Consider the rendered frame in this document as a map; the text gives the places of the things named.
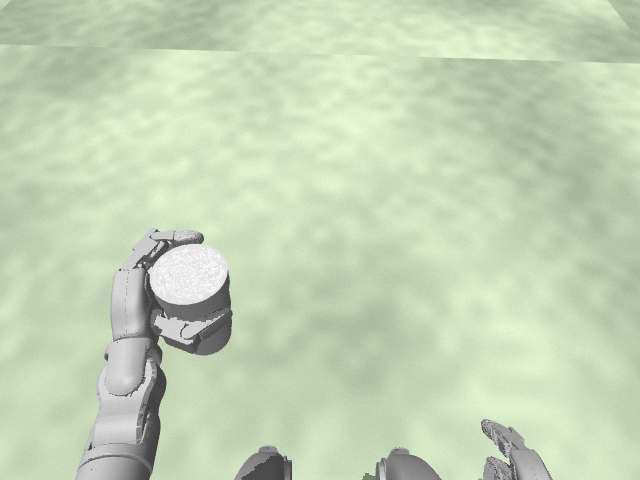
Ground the right robot hand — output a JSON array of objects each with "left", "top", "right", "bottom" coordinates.
[{"left": 478, "top": 419, "right": 552, "bottom": 480}]

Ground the cup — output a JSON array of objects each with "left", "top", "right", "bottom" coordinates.
[{"left": 150, "top": 244, "right": 232, "bottom": 355}]

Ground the left robot hand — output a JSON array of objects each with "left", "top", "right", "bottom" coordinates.
[{"left": 110, "top": 228, "right": 233, "bottom": 354}]

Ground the left robot arm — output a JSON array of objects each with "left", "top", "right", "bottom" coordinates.
[{"left": 75, "top": 336, "right": 166, "bottom": 480}]

